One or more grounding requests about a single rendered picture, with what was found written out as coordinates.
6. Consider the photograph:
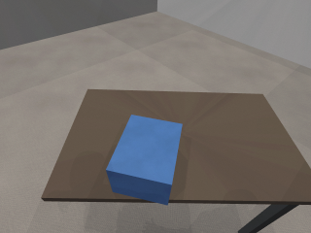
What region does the carton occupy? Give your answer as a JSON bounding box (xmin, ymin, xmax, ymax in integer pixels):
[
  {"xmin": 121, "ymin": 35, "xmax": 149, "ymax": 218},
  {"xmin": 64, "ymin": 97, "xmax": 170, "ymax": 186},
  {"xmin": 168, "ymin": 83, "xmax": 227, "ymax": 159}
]
[{"xmin": 106, "ymin": 115, "xmax": 183, "ymax": 206}]

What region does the table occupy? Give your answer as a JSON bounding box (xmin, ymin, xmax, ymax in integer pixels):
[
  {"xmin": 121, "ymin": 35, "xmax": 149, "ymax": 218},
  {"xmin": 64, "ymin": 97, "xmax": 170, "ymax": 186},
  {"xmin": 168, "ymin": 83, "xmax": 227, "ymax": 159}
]
[{"xmin": 41, "ymin": 89, "xmax": 311, "ymax": 233}]

